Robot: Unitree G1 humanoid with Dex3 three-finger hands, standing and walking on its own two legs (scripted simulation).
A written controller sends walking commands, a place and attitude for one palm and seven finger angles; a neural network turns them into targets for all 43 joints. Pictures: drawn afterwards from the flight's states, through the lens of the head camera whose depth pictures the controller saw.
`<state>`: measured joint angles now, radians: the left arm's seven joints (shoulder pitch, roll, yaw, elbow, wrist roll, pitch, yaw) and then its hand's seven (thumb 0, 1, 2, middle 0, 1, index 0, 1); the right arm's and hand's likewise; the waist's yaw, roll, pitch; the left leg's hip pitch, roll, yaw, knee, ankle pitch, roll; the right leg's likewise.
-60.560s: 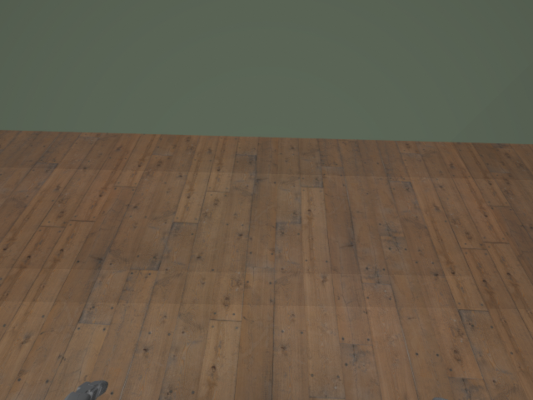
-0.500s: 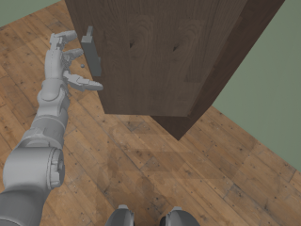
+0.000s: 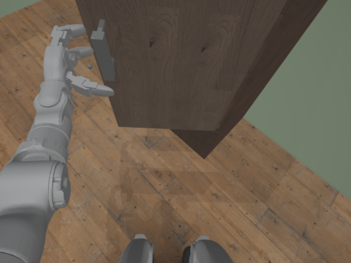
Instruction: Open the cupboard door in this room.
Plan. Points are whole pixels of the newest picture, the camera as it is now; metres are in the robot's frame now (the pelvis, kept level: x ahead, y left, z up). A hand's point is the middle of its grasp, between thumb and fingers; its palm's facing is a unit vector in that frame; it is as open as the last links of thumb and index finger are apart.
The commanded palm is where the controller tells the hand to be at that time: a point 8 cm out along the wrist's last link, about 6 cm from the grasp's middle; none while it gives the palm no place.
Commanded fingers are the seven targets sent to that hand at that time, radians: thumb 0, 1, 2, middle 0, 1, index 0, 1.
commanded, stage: move the hooked fingers beside the handle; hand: left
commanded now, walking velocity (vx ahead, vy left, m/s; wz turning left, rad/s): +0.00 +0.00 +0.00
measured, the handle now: (106, 51) +0.56 +0.15 +0.08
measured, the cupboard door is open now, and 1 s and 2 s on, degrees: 42 44 44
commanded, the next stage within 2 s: none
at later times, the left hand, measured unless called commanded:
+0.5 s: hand (87, 65) +0.52 +0.19 +0.09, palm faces +0.02 -1.00 -0.01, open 14.9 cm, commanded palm +0.50 +0.19 +0.08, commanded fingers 0.00 -0.50 0.30 -0.30 -1.20 -0.30 -1.20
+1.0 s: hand (84, 67) +0.51 +0.19 +0.09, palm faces +0.00 -1.00 -0.01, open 14.7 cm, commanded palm +0.49 +0.22 +0.08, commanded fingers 0.00 -0.50 0.30 -0.30 -1.20 -0.30 -1.20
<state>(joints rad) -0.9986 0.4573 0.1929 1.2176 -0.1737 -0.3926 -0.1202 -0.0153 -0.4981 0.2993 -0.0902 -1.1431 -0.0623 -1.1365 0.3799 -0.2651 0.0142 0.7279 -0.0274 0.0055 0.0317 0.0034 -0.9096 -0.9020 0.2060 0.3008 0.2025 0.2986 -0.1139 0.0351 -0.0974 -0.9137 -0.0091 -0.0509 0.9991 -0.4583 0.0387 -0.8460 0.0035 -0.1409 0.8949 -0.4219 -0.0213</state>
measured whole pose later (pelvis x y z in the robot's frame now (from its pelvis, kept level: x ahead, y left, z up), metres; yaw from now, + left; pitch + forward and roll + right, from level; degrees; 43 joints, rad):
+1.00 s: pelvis +0.01 +0.00 +0.01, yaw -3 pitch +21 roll -4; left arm -0.85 0.52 0.37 1.14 -0.15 -0.38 -0.26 -0.02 -0.50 0.30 -0.19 -1.16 -0.18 -1.14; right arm 0.40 -0.27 0.03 0.66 0.00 0.07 0.01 0.00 -0.91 -0.90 0.21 0.30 0.20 0.30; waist -0.13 0.04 -0.11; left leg -0.86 0.02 0.00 0.97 -0.47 0.05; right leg -0.82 0.03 -0.08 0.86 -0.41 -0.01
